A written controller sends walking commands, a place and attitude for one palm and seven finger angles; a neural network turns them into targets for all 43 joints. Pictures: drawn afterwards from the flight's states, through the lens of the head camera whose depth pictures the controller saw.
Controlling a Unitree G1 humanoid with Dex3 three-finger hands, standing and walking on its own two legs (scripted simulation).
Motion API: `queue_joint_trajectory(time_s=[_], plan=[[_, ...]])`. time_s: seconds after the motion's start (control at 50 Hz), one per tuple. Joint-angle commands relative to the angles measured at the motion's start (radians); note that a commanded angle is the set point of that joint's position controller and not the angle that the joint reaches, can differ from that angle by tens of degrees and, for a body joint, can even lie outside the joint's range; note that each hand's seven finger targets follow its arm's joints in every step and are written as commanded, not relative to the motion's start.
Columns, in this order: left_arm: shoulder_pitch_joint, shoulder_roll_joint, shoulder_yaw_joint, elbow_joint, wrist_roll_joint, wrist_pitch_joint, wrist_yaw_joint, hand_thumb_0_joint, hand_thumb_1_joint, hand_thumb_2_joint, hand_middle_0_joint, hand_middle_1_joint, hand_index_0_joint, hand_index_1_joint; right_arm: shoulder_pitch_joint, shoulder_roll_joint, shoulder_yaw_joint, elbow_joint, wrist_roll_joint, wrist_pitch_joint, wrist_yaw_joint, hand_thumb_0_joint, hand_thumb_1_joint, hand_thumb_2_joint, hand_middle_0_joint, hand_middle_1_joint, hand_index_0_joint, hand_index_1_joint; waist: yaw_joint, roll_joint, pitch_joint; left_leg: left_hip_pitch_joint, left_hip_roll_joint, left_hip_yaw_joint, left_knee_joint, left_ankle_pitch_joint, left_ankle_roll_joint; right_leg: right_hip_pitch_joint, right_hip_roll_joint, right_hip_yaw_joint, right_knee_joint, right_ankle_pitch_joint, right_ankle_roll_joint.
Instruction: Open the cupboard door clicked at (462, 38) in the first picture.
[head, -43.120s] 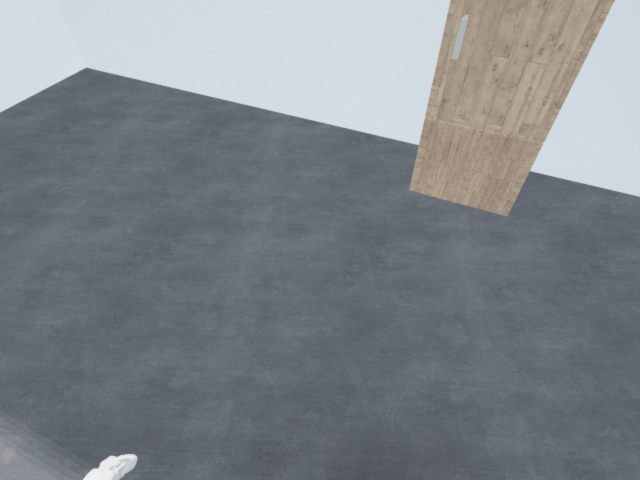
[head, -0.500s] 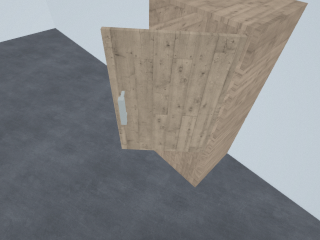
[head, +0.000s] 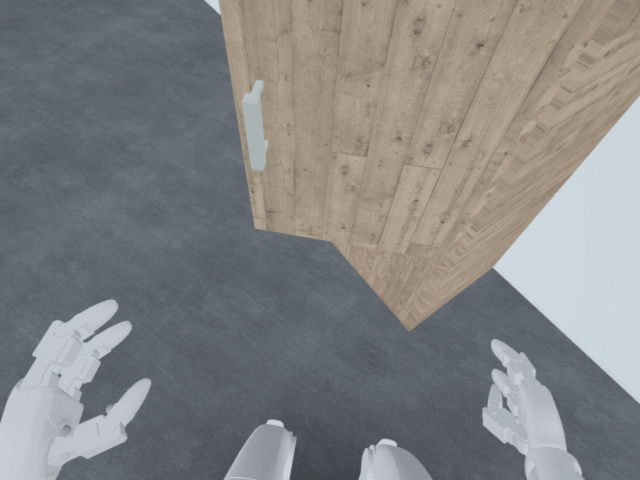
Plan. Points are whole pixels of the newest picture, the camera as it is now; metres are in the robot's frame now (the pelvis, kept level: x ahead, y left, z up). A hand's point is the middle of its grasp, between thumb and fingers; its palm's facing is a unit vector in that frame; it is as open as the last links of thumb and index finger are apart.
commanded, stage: raise the hand with hooked fingers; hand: left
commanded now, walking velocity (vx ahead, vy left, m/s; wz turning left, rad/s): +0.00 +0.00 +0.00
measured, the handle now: (258, 126) +0.57 +0.18 +0.07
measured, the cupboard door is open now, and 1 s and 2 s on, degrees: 44 44 44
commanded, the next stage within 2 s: move the hooked fingers beside the handle in 1.52 s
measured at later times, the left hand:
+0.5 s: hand (128, 340) +0.24 +0.25 +0.04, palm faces -0.04 -1.00 -0.04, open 12.5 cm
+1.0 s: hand (86, 278) +0.29 +0.30 +0.08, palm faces -0.01 -1.00 -0.06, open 13.9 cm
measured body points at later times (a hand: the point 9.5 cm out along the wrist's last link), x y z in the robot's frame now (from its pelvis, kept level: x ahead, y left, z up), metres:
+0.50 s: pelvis +0.01 +0.01 +0.01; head +0.09 +0.02 +0.45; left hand +0.24 +0.30 +0.05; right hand +0.16 -0.26 -0.07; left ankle +0.02 +0.11 -0.64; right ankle +0.02 -0.09 -0.64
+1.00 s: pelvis +0.00 +0.04 +0.02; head +0.09 +0.06 +0.46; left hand +0.28 +0.36 +0.08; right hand +0.16 -0.21 -0.06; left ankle +0.02 +0.11 -0.64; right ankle +0.02 -0.09 -0.64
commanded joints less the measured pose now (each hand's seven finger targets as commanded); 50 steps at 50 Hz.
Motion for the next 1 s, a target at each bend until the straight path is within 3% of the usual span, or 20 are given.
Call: queue_joint_trajectory(time_s=[0.0,0.02,0.06,0.1,0.12,0.16,0.18,0.24,0.26,0.3,0.36,0.42,0.48,0.56,0.6,0.66,0.74,0.82,0.88,0.98], plan=[[-0.253,0.128,-0.032,-0.137,-0.011,-0.074,-0.152,0.0,0.2,0.6,-0.25,-0.75,-0.25,-0.75,0.057,-0.131,-0.021,-0.049,0.02,-0.061,-0.031,0.0,-0.9,-0.9,0.2,0.3,0.2,0.3,-0.169,0.05,-0.182,0.048,0.003,-0.001,-0.068,0.26,0.031,0.063,0.006,0.18,-0.193,0.216,0.046],[-0.232,0.14,-0.016,-0.06,-0.019,-0.023,-0.192,0.0,0.177,0.59,-0.252,-0.765,-0.252,-0.765,0.055,-0.14,-0.022,-0.053,0.033,-0.062,-0.038,0.0,-0.9,-0.9,0.2,0.3,0.2,0.3,-0.164,0.007,-0.178,0.013,0.003,0.004,-0.07,0.232,0.032,0.083,0.001,0.194,-0.216,0.174,0.051],[-0.192,0.192,0.058,0.062,-0.056,0.099,-0.264,0.0,0.13,0.57,-0.255,-0.795,-0.255,-0.795,0.041,-0.15,-0.023,-0.073,0.053,-0.058,-0.049,0.0,-0.9,-0.9,0.2,0.3,0.2,0.3,-0.11,-0.021,-0.222,-0.007,-0.005,0.016,-0.085,0.253,0.034,0.182,-0.01,0.222,-0.243,0.182,0.054],[-0.181,0.271,0.176,0.008,-0.103,0.199,-0.29,0.0,0.083,0.55,-0.258,-0.825,-0.258,-0.825,0.018,-0.147,-0.024,-0.112,0.063,-0.046,-0.053,0.0,-0.9,-0.9,0.2,0.3,0.2,0.3,-0.06,-0.041,-0.36,0.006,-0.017,0.025,-0.107,0.309,0.032,0.341,-0.045,0.251,-0.261,0.291,0.08],[-0.16,0.303,0.233,-0.021,-0.12,0.228,-0.281,0.0,0.06,0.54,-0.26,-0.84,-0.26,-0.84,0.019,-0.14,-0.022,-0.128,0.06,-0.038,-0.054,0.0,-0.9,-0.9,0.2,0.3,0.2,0.3,-0.033,-0.052,-0.417,0.017,-0.018,0.02,-0.121,0.345,0.03,0.42,-0.056,0.256,-0.254,0.371,0.087],[-0.14,0.328,0.312,-0.065,-0.147,0.24,-0.231,0.0,0.013,0.52,-0.263,-0.87,-0.263,-0.87,0.012,-0.109,-0.022,-0.139,0.051,-0.03,-0.05,0.0,-0.9,-0.9,0.2,0.3,0.2,0.3,0.006,-0.048,-0.45,0.03,-0.014,0.01,-0.135,0.397,0.018,0.497,-0.061,0.259,-0.231,0.535,0.095],[-0.135,0.302,0.308,-0.124,-0.148,0.217,-0.199,0.0,-0.01,0.51,-0.265,-0.885,-0.265,-0.885,0.02,-0.091,-0.02,-0.145,0.045,-0.032,-0.044,0.0,-0.9,-0.9,0.2,0.3,0.2,0.3,0.011,-0.027,-0.459,0.05,-0.013,0.014,-0.153,0.42,0.015,0.513,-0.063,0.247,-0.222,0.61,0.093],[-0.108,0.208,0.259,-0.13,-0.123,0.138,-0.106,0.0,-0.08,0.48,-0.27,-0.93,-0.27,-0.93,0.026,-0.064,-0.033,-0.099,0.037,-0.038,-0.032,0.0,-0.9,-0.9,0.2,0.3,0.2,0.3,-0.008,-0.022,-0.367,0.089,-0.01,0.023,-0.196,0.429,0.007,0.423,-0.044,0.194,-0.214,0.608,0.082],[-0.127,0.197,0.238,-0.103,-0.112,0.119,-0.103,0.0,-0.103,0.47,-0.272,-0.945,-0.272,-0.945,0.026,-0.069,-0.031,-0.092,0.033,-0.039,-0.031,0.0,-0.9,-0.9,0.2,0.3,0.2,0.3,-0.018,-0.01,-0.33,0.081,-0.009,0.022,-0.182,0.436,0.006,0.394,-0.041,0.197,-0.204,0.606,0.077],[-0.174,0.175,0.192,-0.002,-0.081,0.089,-0.116,0.0,-0.15,0.45,-0.275,-0.975,-0.275,-0.975,0.046,-0.088,-0.032,-0.061,0.03,-0.034,-0.027,0.0,-0.9,-0.9,0.2,0.3,0.2,0.3,-0.067,-0.018,-0.245,0.044,-0.009,0.024,-0.171,0.379,0.008,0.293,-0.039,0.188,-0.208,0.492,0.084],[-0.278,0.171,0.12,0.093,-0.072,0.079,-0.189,0.0,-0.22,0.42,-0.28,-1.02,-0.28,-1.02,0.065,-0.132,-0.029,-0.067,0.038,-0.039,-0.036,0.0,-0.9,-0.9,0.2,0.3,0.2,0.3,-0.106,-0.023,-0.15,0.023,-0.011,0.021,-0.165,0.301,0.021,0.168,-0.023,0.18,-0.228,0.276,0.066],[-0.339,0.257,0.154,0.035,-0.09,0.073,-0.248,0.0,-0.29,0.39,-0.285,-1.065,-0.285,-1.065,0.087,-0.157,-0.028,-0.09,0.048,-0.053,-0.049,0.0,-0.9,-0.9,0.2,0.3,0.2,0.3,-0.085,0.058,-0.256,0.104,-0.009,0.024,-0.197,0.297,0.031,0.201,-0.021,0.178,-0.251,0.205,0.052],[-0.4,0.345,0.225,-0.077,-0.106,0.059,-0.238,0.0,-0.36,0.36,-0.29,-1.11,-0.29,-1.11,0.092,-0.159,-0.021,-0.102,0.042,-0.061,-0.054,0.0,-0.9,-0.9,0.2,0.3,0.2,0.3,-0.049,0.116,-0.35,0.206,-0.002,0.008,-0.24,0.367,0.028,0.228,0.0,0.133,-0.217,0.256,0.034],[-0.382,0.353,0.271,-0.065,-0.111,0.059,-0.167,0.0,-0.453,0.32,-0.297,-1.17,-0.297,-1.17,0.088,-0.149,-0.014,-0.1,0.036,-0.055,-0.048,0.0,-0.9,-0.9,0.2,0.3,0.2,0.3,-0.032,0.164,-0.313,0.253,-0.001,-0.009,-0.276,0.4,0.009,0.192,0.013,0.085,-0.201,0.255,0.025],[-0.373,0.306,0.239,0.023,-0.102,0.094,-0.153,0.0,-0.5,0.3,-0.3,-1.2,-0.3,-1.2,0.083,-0.151,-0.008,-0.102,0.038,-0.037,-0.043,0.0,-0.9,-0.9,0.2,0.3,0.2,0.3,-0.048,0.133,-0.24,0.228,0.0,-0.015,-0.302,0.332,0.001,0.155,0.011,0.066,-0.215,0.198,0.032],[-0.385,0.275,0.191,0.127,-0.088,0.167,-0.176,0.0,-0.5,0.3,-0.3,-1.2,-0.3,-1.2,0.098,-0.167,-0.004,-0.121,0.044,-0.02,-0.042,0.0,-0.9,-0.9,0.2,0.3,0.2,0.3,-0.065,0.119,-0.184,0.218,0.0,-0.022,-0.328,0.291,-0.004,0.13,0.014,0.057,-0.236,0.178,0.031],[-0.505,0.315,0.179,0.137,-0.069,0.217,-0.218,0.0,-0.5,0.3,-0.3,-1.2,-0.3,-1.2,0.114,-0.184,0.0,-0.138,0.051,-0.015,-0.051,0.0,-0.9,-0.9,0.2,0.3,0.2,0.3,-0.084,0.066,-0.199,0.217,0.001,-0.027,-0.339,0.254,0.006,0.145,0.011,0.063,-0.26,0.166,0.037],[-0.654,0.373,0.221,0.089,-0.077,0.16,-0.223,0.0,-0.5,0.3,-0.3,-1.2,-0.3,-1.2,0.118,-0.18,0.005,-0.126,0.041,-0.025,-0.059,0.0,-0.9,-0.9,0.2,0.3,0.2,0.3,-0.079,0.118,-0.254,0.289,0.005,-0.044,-0.336,0.291,-0.011,0.122,0.016,0.064,-0.241,0.172,0.028],[-0.684,0.405,0.26,0.138,-0.083,0.129,-0.224,0.0,-0.5,0.3,-0.3,-1.2,-0.3,-1.2,0.123,-0.178,0.013,-0.106,0.035,-0.025,-0.062,0.0,-0.9,-0.9,0.2,0.3,0.2,0.3,-0.069,0.132,-0.259,0.296,0.004,-0.05,-0.339,0.306,-0.022,0.119,0.019,0.063,-0.232,0.172,0.02],[-0.667,0.435,0.272,0.213,-0.077,0.178,-0.264,0.0,-0.5,0.3,-0.3,-1.2,-0.3,-1.2,0.14,-0.188,0.009,-0.106,0.041,-0.011,-0.059,0.0,-0.9,-0.9,0.2,0.3,0.2,0.3,-0.058,0.166,-0.315,0.342,0.009,-0.042,-0.337,0.43,-0.029,0.142,0.013,0.063,-0.237,0.231,0.025]])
